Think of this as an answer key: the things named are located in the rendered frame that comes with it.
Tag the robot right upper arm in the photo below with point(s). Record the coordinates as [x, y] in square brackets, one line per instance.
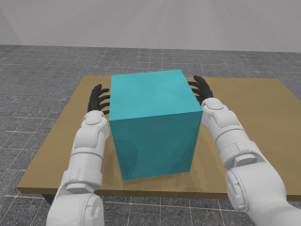
[256, 190]

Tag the carton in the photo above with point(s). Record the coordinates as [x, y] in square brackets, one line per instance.
[154, 119]

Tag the right robot hand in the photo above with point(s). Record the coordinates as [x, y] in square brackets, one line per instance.
[203, 89]

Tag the robot left upper arm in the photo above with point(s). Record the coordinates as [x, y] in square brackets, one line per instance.
[76, 210]

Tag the table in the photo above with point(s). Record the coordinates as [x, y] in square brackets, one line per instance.
[268, 111]

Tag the left robot forearm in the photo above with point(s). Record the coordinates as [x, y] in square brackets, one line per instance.
[84, 171]

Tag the right robot forearm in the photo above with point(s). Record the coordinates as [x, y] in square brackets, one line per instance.
[235, 147]

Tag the left robot hand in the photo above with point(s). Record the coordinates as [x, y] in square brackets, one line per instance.
[94, 100]

